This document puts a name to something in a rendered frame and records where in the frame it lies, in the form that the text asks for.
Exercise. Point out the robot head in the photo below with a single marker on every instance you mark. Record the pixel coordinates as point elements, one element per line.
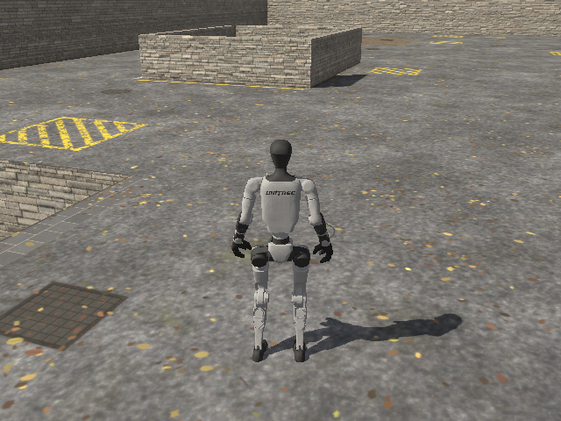
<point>280,151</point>

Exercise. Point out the robot left hand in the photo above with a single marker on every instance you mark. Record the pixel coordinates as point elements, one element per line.
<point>235,247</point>

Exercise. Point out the left robot forearm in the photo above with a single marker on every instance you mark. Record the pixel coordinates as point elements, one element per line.
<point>240,231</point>

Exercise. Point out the robot right upper arm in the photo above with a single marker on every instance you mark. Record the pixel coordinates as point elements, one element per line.
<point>309,187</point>

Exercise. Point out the right robot forearm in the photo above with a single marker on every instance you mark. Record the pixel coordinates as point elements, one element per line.
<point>322,233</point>

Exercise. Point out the robot left shin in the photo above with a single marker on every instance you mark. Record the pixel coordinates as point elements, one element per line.
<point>259,321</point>

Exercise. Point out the robot right hand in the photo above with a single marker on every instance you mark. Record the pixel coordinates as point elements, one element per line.
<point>324,249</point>

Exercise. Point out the robot left upper arm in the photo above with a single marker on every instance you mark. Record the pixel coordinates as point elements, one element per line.
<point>253,185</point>

